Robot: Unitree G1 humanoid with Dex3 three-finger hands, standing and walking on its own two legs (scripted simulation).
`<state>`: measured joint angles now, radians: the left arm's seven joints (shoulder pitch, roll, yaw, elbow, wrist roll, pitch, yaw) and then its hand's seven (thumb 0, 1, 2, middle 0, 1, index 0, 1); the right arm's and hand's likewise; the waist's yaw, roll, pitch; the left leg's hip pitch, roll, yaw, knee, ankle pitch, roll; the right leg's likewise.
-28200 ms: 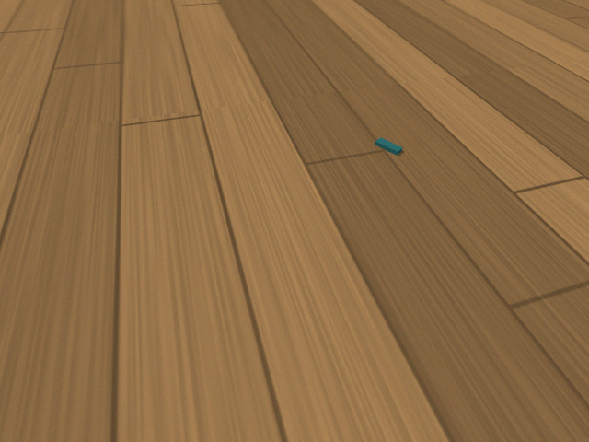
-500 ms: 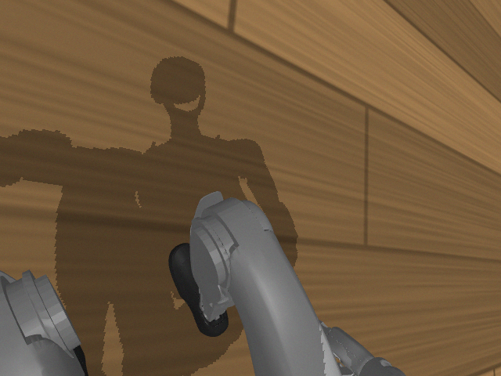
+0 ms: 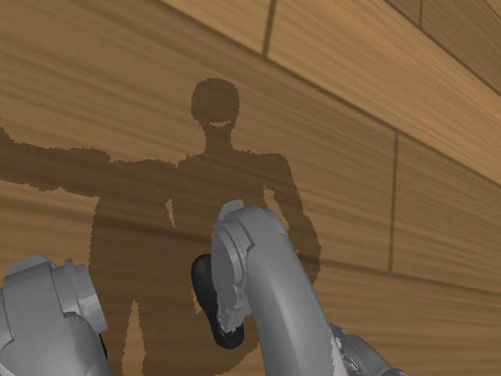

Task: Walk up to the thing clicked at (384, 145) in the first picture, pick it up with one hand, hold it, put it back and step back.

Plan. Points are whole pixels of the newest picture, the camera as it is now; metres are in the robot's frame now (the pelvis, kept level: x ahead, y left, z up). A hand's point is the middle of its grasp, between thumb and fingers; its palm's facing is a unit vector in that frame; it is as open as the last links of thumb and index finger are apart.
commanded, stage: settle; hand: left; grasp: from above
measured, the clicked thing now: out of the picture +0.47 +0.36 -0.27
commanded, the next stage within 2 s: lift in 0.44 s
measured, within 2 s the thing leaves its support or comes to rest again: neither
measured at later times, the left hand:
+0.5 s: hand out of the picture +0.44 +0.34 -0.16, palm faces -0.45 -0.10 -0.89, open 8.1 cm
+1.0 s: hand out of the picture +0.40 +0.36 -0.06, palm faces -0.47 -0.13 -0.87, open 8.2 cm
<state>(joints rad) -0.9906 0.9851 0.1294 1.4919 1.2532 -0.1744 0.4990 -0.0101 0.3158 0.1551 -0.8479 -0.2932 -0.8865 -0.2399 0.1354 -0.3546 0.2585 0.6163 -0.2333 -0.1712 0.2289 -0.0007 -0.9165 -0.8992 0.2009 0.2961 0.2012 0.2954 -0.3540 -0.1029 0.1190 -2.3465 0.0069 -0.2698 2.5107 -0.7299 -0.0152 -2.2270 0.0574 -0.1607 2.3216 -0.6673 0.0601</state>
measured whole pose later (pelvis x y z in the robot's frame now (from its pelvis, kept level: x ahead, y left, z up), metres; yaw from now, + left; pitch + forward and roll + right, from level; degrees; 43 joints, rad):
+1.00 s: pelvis -0.01 +0.00 +0.06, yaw +8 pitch +36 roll -9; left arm -0.79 0.71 0.04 1.01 1.11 -0.16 0.07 -0.01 0.32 0.11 -0.87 -0.27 -0.90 -0.23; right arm 0.21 -0.30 0.03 0.63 -0.06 0.07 0.10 0.00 -0.92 -0.90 0.20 0.30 0.20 0.30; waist -0.18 0.04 -0.12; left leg -2.22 -0.01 -0.12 2.24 -0.65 0.00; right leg -2.13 0.00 -0.05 2.15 -0.65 0.05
